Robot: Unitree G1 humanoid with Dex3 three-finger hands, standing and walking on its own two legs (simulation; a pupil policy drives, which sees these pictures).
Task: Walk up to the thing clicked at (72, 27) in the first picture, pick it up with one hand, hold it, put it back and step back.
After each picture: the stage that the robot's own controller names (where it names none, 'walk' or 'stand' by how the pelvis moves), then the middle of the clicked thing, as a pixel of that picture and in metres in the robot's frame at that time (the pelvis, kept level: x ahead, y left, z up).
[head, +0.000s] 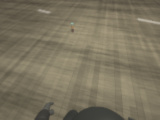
stand; (72, 27) +2.14 +0.61 -0.66
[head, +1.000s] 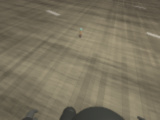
walk; (80, 33) +2.04 +0.31 -0.63
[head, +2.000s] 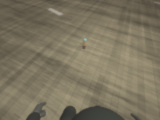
walk; (84, 44) +1.40 +0.12 -0.64
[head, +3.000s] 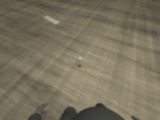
walk; (80, 62) +0.91 +0.16 -0.64
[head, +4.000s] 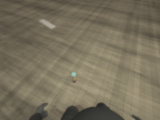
walk; (74, 77) +0.58 +0.21 -0.64
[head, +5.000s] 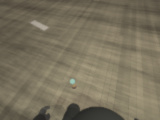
walk; (73, 84) +0.44 +0.23 -0.64
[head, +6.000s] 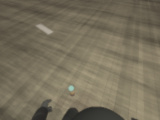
stand; (71, 91) +0.39 +0.22 -0.64
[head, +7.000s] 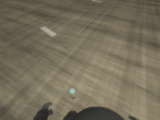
stand; (72, 94) +0.38 +0.20 -0.66
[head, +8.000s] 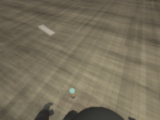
stand; (72, 93) +0.37 +0.21 -0.66
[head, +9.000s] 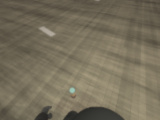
stand; (72, 93) +0.39 +0.21 -0.66
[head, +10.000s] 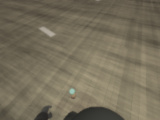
stand; (72, 94) +0.38 +0.21 -0.66
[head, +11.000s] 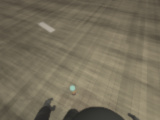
go down; (73, 90) +0.38 +0.21 -0.65
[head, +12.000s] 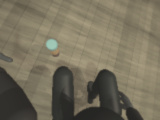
go down; (54, 49) +0.45 +0.27 -0.24
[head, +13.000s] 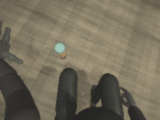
close in; (61, 52) +0.45 +0.26 -0.26
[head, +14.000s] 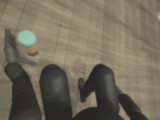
close in; (30, 46) +0.42 +0.31 -0.16
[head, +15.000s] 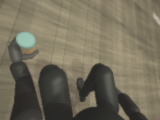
close; (29, 47) +0.42 +0.31 -0.16
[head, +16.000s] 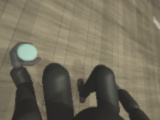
lift; (31, 54) +0.36 +0.32 -0.15
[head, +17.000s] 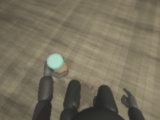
lift; (60, 67) +0.32 +0.21 +0.01
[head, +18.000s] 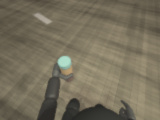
hold; (67, 71) +0.32 +0.17 +0.02
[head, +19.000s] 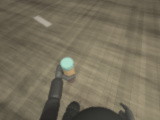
hold; (69, 72) +0.32 +0.16 +0.01
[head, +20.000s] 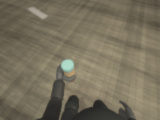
crouch; (69, 72) +0.33 +0.15 -0.03
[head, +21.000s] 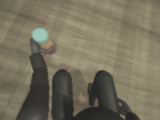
lower; (46, 44) +0.47 +0.27 -0.07
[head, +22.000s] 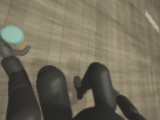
lower; (19, 44) +0.43 +0.33 -0.16
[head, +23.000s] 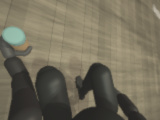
lower; (21, 44) +0.43 +0.33 -0.16
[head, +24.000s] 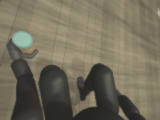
lower; (28, 47) +0.41 +0.32 -0.16
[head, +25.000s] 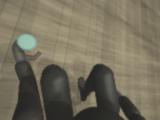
lower; (31, 49) +0.40 +0.31 -0.16
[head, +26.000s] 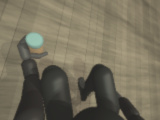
open; (36, 48) +0.41 +0.28 -0.17
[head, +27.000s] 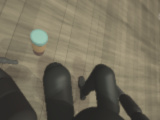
stand; (39, 45) +0.41 +0.28 -0.17
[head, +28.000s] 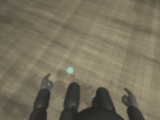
walk; (71, 72) +0.41 +0.21 -0.46
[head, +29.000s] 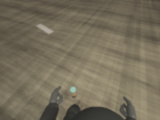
stand; (73, 92) +0.38 +0.18 -0.60
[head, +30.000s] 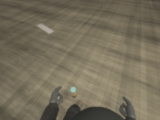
stand; (73, 92) +0.38 +0.18 -0.60
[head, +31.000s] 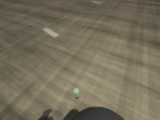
stand; (76, 94) +0.40 +0.17 -0.65
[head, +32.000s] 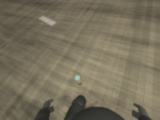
stand; (78, 80) +0.44 +0.22 -0.63
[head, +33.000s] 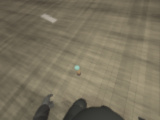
walk; (78, 71) +0.61 +0.25 -0.64
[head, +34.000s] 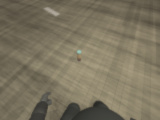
walk; (79, 56) +0.94 +0.19 -0.63
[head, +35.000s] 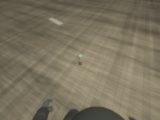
stand; (80, 60) +1.01 +0.21 -0.65
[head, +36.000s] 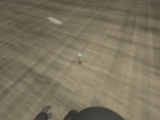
stand; (79, 59) +1.02 +0.22 -0.66
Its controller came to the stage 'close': yes
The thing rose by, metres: 0.67
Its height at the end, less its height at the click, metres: +0.00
